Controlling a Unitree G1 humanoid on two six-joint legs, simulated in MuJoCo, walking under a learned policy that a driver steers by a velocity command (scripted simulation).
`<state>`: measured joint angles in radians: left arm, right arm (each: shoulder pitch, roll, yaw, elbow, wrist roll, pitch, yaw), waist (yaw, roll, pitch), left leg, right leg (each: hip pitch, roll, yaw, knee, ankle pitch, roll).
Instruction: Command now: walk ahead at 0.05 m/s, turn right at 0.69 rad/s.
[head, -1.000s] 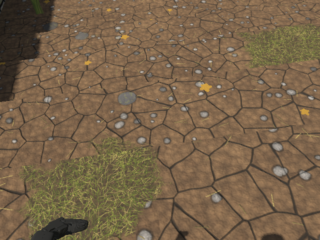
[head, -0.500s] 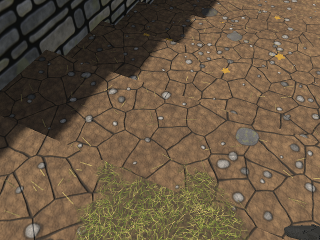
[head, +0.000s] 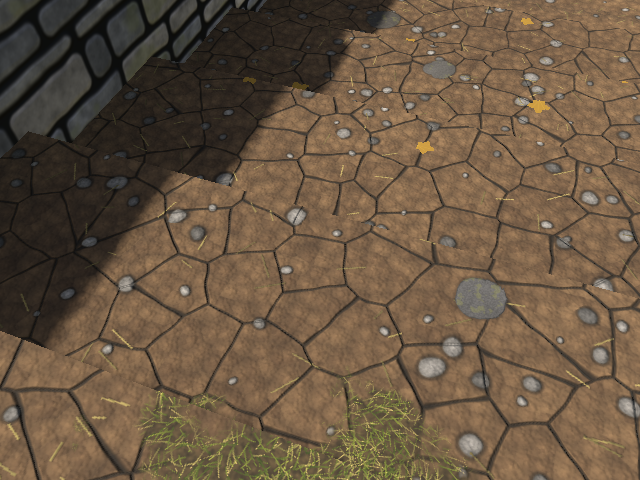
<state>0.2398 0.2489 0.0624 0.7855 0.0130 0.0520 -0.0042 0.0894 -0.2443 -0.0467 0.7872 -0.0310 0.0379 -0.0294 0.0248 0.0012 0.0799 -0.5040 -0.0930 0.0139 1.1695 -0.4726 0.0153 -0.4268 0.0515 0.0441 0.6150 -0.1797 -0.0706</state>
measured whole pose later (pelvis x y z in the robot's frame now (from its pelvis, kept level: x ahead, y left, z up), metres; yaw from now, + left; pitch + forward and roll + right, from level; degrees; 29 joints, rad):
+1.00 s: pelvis +0.02 +0.03 +0.01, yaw -40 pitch +0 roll +0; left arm 0.12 0.23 0.00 0.75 0.02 0.04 -0.01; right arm 0.28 -0.27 -0.04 0.76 0.00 0.08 0.02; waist -0.02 0.02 0.06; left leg -0.34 0.03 0.02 0.72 -0.39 -0.01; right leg -0.20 0.06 0.03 0.48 -0.26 -0.05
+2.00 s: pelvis +0.11 -0.10 +0.02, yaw -39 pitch +1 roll +0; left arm 0.35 0.24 0.04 1.00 0.03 -0.08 0.01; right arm 0.17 -0.25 -0.06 0.93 -0.02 -0.04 0.04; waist 0.01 0.04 -0.01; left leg -0.59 0.01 -0.08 1.10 -0.17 0.08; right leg -0.15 0.03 -0.10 0.43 -0.30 -0.06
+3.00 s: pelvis +0.81 -0.37 -0.21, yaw +9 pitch +1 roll -1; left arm 0.54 0.22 0.04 0.99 0.02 -0.06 0.00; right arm -0.02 -0.26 -0.02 0.67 -0.04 -0.03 0.04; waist 0.07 0.02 0.05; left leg -0.55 -0.05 0.10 0.78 -0.25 0.18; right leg -0.03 -0.11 -0.17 1.05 -0.49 0.01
